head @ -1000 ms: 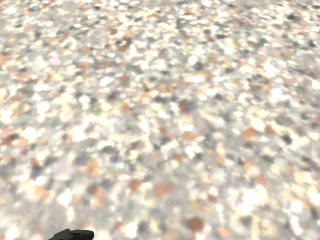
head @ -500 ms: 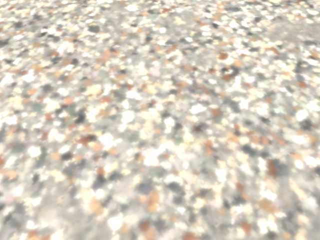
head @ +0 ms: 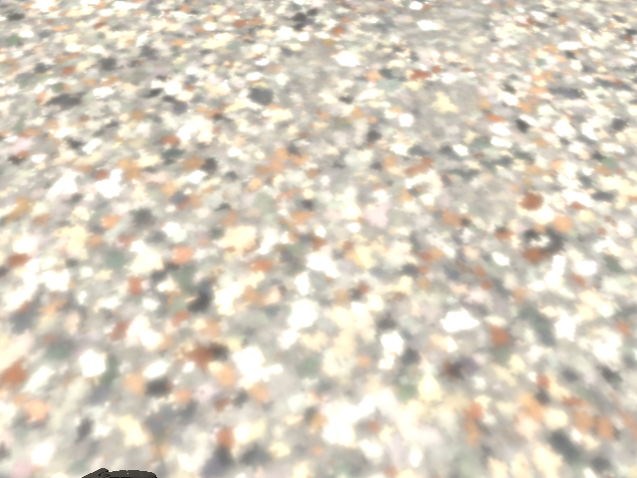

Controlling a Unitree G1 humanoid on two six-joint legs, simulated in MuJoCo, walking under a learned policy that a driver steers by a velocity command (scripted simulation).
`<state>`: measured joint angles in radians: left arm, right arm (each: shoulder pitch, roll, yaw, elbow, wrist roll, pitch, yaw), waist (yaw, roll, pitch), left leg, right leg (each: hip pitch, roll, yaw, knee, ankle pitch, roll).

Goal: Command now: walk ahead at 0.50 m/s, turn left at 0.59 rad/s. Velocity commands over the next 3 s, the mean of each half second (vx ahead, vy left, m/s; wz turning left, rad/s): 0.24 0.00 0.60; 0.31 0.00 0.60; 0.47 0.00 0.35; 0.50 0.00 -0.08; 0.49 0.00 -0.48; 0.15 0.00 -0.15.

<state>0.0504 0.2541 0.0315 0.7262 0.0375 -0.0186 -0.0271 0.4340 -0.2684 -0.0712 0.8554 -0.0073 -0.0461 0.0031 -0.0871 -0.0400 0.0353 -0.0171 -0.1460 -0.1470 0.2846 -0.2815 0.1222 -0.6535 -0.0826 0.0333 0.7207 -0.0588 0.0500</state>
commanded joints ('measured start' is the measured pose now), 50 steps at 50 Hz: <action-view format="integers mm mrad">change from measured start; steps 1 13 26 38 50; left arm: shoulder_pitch -148 167 199 163 -22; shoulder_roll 85 97 194 135 118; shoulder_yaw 11 16 59 50 35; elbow -122 -50 -36 -66 -138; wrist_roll -8 -20 -13 9 -17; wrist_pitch -30 -46 2 17 -9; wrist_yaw -1 43 37 -3 3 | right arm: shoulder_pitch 52 -27 -284 -148 -24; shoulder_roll -171 -102 -82 -143 -199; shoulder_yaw -39 -27 -2 -18 -42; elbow -46 -109 -253 -205 -149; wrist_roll -8 -19 -13 -3 -14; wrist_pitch -8 70 100 28 0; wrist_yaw -13 15 50 10 10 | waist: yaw -7 61 105 86 28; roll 116 -112 -124 123 144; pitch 11 -99 -80 -29 10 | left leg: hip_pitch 46 -477 -339 -89 -119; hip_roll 275 120 152 291 290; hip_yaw -211 81 210 -204 -304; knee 24 944 437 -101 -2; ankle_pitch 533 -133 -46 1 101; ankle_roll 103 -125 -104 121 114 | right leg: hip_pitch -7 503 454 18 161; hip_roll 51 -204 -249 16 72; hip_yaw -19 81 -130 -30 -10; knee -91 -382 -357 264 -120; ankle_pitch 2 552 141 -218 -171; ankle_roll -19 -224 -199 -18 -10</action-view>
